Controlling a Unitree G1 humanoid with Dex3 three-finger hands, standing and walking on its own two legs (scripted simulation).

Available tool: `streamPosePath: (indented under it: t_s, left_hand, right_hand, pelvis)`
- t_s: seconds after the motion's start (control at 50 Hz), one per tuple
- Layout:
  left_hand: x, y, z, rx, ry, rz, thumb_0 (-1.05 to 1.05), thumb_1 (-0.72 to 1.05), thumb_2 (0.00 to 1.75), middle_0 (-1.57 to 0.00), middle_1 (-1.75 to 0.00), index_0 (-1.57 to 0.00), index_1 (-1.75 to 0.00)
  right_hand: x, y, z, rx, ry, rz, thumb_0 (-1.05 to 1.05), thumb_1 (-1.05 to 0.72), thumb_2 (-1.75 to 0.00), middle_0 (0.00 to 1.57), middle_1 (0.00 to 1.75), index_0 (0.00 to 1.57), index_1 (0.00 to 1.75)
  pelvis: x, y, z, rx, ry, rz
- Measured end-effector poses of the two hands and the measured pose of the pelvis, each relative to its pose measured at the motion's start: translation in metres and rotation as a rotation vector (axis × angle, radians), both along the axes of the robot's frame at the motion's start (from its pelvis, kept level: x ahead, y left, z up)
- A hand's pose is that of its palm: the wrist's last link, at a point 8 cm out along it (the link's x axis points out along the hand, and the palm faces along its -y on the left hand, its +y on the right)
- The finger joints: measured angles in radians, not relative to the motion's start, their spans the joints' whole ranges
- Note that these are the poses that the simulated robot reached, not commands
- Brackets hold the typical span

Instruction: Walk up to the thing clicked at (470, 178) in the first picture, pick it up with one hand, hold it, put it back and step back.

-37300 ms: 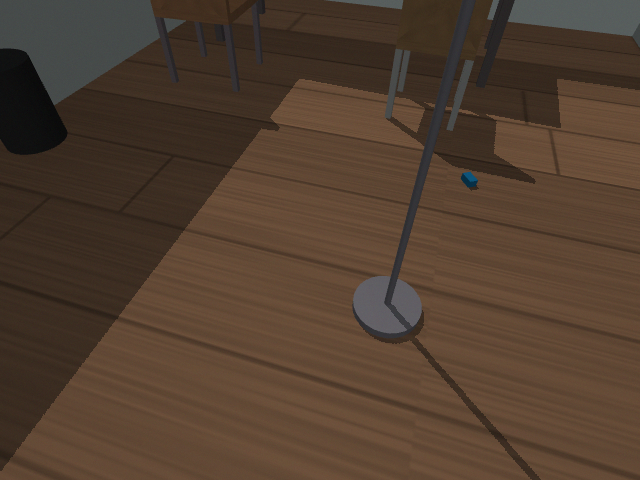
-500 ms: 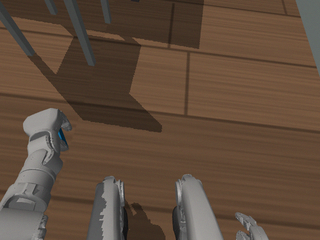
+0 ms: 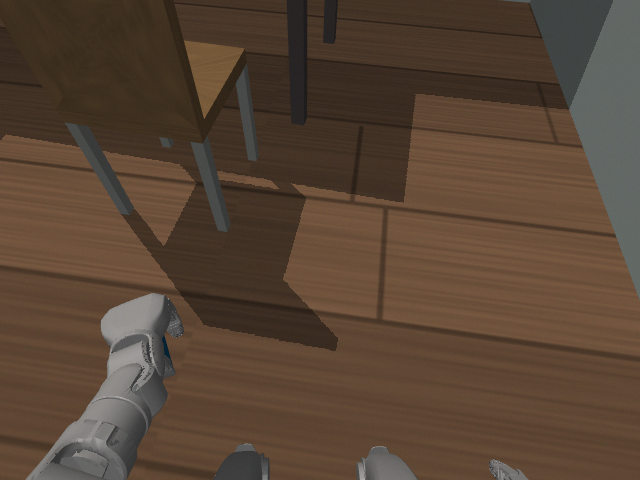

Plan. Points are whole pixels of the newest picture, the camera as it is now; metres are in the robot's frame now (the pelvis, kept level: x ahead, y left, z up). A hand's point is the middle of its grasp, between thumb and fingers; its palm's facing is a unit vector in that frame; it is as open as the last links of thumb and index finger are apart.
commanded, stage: lift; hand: left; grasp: from above
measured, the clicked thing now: (150, 351) +0.34 +0.25 -0.13
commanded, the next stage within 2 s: hold in 0.24 s
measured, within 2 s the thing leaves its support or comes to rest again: neither
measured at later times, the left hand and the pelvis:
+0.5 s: hand (147, 318) +0.35 +0.22 -0.02, palm faces -0.39 -0.21 -0.89, open 7.0 cm; pelvis +0.03 +0.00 +0.06, yaw +0 degrees
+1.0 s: hand (143, 310) +0.34 +0.21 +0.02, palm faces -0.39 -0.19 -0.90, open 6.9 cm; pelvis +0.04 -0.01 +0.07, yaw +0 degrees
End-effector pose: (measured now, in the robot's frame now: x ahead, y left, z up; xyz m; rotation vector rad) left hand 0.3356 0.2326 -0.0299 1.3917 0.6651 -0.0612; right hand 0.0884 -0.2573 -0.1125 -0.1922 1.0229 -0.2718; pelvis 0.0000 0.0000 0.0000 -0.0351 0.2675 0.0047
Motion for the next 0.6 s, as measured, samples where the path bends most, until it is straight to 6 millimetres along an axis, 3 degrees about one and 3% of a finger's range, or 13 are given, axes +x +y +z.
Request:
streamPosePath:
  t_s: [0.28,0.6]
  left_hand:
    - [0.009,-0.007,0.046,0.002,-0.009,0.025,-0.07,0.27,0.19,-0.7,-0.1,-1.11,-0.28]
    - [0.016,-0.013,0.079,0.01,-0.022,0.025,-0.08,0.29,0.16,-0.72,-0.07,-1.1,-0.23]
  right_hand:
    - [0.016,0.004,0.035,0.036,0.008,0.008,0.01,-0.89,-0.89,0.2,0.3,0.2,0.3]
    - [0.05,0.003,0.056,0.069,-0.056,0.04,0.01,-0.89,-0.88,0.2,0.3,0.2,0.3]
  pelvis:
    - [0.023,-0.001,0.041,0.017,-0.077,0.001]
    - [0.038,-0.002,0.059,0.031,-0.131,-0.002]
